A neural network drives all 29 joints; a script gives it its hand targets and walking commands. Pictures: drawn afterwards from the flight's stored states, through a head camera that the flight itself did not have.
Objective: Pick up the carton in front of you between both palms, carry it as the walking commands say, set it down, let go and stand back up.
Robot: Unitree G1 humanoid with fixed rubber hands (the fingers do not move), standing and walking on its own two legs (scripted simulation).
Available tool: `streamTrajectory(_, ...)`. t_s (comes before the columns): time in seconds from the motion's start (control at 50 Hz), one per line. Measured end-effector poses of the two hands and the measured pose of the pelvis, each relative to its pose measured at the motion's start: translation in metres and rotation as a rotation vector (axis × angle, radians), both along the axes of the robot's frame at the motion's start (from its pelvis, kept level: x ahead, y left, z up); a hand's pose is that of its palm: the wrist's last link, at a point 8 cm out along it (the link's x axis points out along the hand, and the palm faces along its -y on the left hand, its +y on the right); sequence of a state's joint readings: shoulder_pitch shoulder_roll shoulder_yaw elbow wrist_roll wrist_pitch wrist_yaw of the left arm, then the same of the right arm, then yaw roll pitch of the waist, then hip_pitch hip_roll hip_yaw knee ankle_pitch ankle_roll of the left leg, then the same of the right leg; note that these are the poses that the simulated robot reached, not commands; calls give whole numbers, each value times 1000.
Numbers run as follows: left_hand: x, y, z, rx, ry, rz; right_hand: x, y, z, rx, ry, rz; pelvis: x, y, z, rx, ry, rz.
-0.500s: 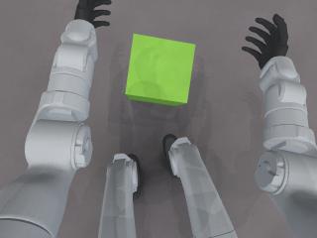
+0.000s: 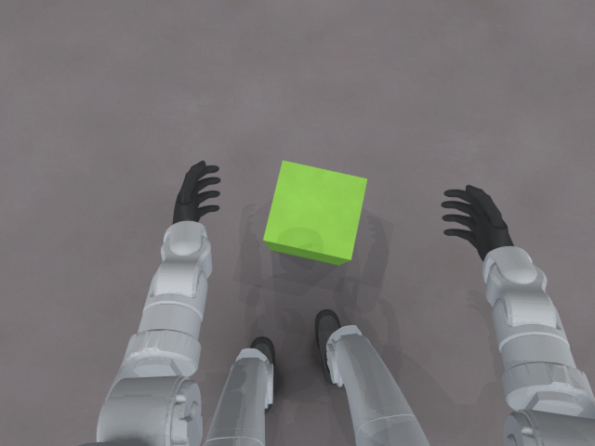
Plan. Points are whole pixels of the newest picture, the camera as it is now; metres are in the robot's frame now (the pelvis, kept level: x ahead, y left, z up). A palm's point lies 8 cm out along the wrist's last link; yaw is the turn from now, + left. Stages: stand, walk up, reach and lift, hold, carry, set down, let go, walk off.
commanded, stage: let go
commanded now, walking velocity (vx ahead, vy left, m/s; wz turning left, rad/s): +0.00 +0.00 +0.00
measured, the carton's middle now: (313, 218) +0.46 -0.07 -0.58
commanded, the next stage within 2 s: stand in 1.04 s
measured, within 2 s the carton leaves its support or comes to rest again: neither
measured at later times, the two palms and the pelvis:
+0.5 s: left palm (81, 316) +0.29 +0.23 -0.02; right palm (508, 339) +0.21 -0.21 -0.01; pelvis +0.07 +0.02 +0.06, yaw -3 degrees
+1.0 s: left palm (32, 372) +0.24 +0.27 -0.01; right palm (503, 344) +0.21 -0.20 +0.01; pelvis +0.06 +0.06 +0.06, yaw -5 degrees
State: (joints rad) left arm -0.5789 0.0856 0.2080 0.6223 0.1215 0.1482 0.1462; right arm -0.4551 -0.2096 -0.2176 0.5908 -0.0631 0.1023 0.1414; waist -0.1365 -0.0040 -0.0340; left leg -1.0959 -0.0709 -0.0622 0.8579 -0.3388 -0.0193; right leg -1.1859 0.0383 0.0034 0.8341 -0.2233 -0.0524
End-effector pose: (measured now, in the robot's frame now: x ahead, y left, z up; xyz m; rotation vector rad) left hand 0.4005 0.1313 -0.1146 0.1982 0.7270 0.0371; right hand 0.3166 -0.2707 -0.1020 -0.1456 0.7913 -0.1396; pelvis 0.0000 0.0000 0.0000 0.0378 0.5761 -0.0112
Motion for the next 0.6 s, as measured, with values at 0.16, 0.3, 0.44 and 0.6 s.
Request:
streamTrajectory(0.16,-38,15,39,10,4,-25,-50,-3,44,6,12,12,25,-11,28,-13,-161,-19)
streamTrajectory(0.3,-65,32,66,11,18,-52,-86,14,75,19,-3,-25,47,-7,46,-35,-295,-33)
streamTrajectory(0.44,-100,79,84,18,41,-18,-105,48,90,40,18,-13,65,8,59,-53,-410,-34)
streamTrajectory(0.6,-137,126,103,9,50,-12,-101,68,102,12,2,-3,74,36,65,-75,-518,-35)
